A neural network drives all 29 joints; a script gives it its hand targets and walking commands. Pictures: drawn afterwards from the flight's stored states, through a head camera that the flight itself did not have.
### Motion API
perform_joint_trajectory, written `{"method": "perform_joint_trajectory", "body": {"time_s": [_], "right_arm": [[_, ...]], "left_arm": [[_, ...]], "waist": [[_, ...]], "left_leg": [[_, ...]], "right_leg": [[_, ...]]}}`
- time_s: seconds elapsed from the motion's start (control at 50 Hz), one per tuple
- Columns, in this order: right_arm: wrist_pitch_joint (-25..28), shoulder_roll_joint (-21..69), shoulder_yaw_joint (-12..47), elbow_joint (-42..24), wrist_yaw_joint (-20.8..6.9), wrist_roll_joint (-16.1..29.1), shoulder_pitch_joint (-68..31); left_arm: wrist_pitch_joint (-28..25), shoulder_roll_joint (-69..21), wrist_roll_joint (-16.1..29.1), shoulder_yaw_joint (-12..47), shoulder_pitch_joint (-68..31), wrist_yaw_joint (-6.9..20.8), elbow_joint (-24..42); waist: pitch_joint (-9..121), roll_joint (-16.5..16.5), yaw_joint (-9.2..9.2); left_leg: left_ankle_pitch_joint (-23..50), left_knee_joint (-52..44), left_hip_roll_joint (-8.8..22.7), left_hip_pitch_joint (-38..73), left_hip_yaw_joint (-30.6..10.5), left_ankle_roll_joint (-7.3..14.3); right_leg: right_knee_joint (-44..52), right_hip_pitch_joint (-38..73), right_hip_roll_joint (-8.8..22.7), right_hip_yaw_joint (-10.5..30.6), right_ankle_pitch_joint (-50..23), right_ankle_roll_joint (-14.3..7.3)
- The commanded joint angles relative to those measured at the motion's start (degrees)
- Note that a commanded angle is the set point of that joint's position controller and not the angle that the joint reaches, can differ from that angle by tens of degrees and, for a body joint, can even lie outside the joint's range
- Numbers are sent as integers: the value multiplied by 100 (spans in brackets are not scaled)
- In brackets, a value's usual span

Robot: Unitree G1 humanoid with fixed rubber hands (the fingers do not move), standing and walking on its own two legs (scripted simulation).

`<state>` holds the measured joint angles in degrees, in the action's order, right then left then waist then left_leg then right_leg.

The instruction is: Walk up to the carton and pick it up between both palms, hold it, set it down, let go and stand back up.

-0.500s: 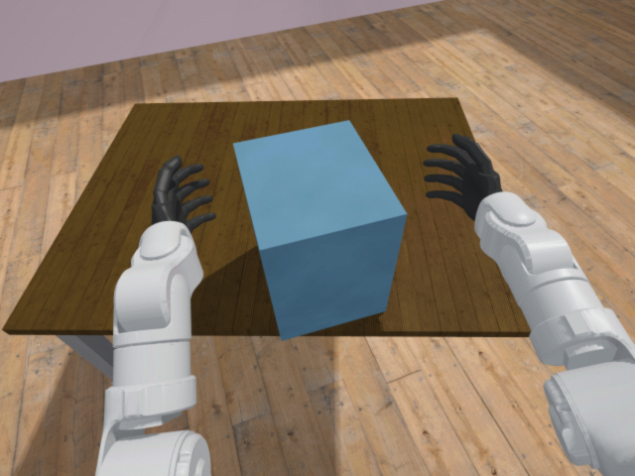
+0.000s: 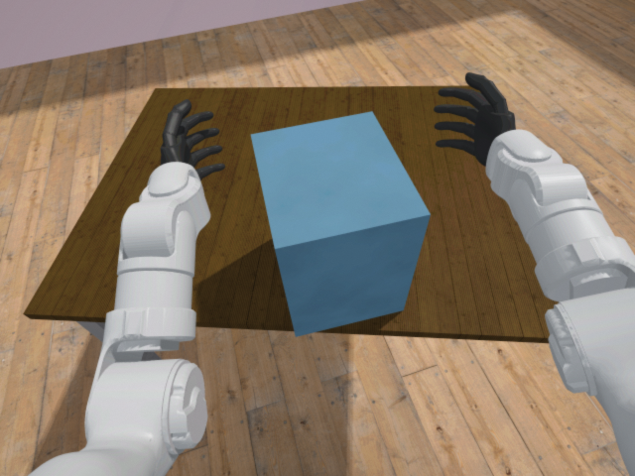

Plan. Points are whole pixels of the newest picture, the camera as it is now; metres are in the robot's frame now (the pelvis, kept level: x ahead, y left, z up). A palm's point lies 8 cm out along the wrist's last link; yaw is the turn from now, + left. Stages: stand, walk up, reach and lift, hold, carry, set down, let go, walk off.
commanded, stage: reach and lift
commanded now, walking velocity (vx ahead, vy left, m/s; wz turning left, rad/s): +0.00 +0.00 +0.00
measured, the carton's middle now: (332, 228) +0.46 +0.08 +0.01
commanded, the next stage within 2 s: none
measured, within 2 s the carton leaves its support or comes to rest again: neither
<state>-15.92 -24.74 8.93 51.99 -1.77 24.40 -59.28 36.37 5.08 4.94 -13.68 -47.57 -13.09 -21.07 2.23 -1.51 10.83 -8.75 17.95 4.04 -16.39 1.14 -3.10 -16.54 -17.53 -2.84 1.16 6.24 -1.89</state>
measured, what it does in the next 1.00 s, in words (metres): stands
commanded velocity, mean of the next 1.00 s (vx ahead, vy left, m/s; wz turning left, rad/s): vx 0.00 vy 0.00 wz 0.00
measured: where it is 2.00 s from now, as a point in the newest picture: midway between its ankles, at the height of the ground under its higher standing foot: outside the picture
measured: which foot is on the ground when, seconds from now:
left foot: down 0.00-1.00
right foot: down 0.00-1.00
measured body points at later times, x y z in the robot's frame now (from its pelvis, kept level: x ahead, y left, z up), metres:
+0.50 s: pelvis +0.00 +0.00 +0.00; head +0.06 -0.01 +0.44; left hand +0.42 +0.24 +0.14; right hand +0.52 -0.10 +0.14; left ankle -0.01 +0.15 -0.75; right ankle +0.01 -0.10 -0.75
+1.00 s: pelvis +0.00 +0.00 -0.01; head +0.09 +0.00 +0.43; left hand +0.42 +0.23 +0.07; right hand +0.51 -0.07 +0.07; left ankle -0.01 +0.15 -0.75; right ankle +0.01 -0.10 -0.75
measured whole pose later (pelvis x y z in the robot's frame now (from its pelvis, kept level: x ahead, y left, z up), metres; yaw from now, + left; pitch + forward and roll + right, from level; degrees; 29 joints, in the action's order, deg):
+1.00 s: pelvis +0.00 +0.00 -0.01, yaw +2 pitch +19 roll -1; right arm 5.9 -15.3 -1.5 77.1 -0.7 10.3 -62.7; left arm -2.2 0.2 -2.0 -16.9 -53.6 -12.5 -59.8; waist 9.9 0.1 11.9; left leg -9.7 24.4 4.3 -33.9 -0.7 -3.3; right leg -21.0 -33.3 -3.0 -0.8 7.0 -2.2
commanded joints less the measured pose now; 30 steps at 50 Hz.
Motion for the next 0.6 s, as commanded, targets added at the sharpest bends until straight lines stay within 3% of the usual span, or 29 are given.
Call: {"method": "perform_joint_trajectory", "body": {"time_s": [0.0,0.18,0.32,0.38,0.48,0.58], "right_arm": [[278,-875,-206,-641,-14,12,-3069],[466,-874,-182,193,-125,4,-3664],[676,-632,-57,977,-179,-80,-3297],[919,-553,-241,981,-165,-249,-3214],[1402,-381,-529,775,-111,-576,-3285],[1786,-232,-751,838,-86,-834,-3398]], "left_arm": [[-453,896,39,-62,-2630,0,407],[-989,1012,154,61,-3382,-54,-800],[-1415,765,-115,20,-3043,15,-1502],[-1738,600,-146,71,-2972,54,-1456],[-2397,542,-343,-64,-2996,58,-1523],[-3076,345,-439,-9,-3126,-11,-1780]], "waist": [[3608,582,72],[4076,652,106],[3800,615,127],[3880,633,17],[4185,647,124],[4618,579,162]], "left_leg": [[1829,175,-447,447,305,7],[1868,277,-419,55,249,-60],[2211,359,-420,-36,226,-96],[2173,391,-414,-81,196,-79],[2244,448,-416,-247,251,-77],[2020,500,-366,-357,276,-90]], "right_leg": [[-329,2070,-29,61,-2240,279],[-426,1800,-89,-16,-2099,282],[-441,1766,-121,-51,-2265,257],[-426,1659,-119,-79,-2186,239],[-464,1685,-128,-79,-2210,221],[-477,1363,-152,-131,-1602,176]]}}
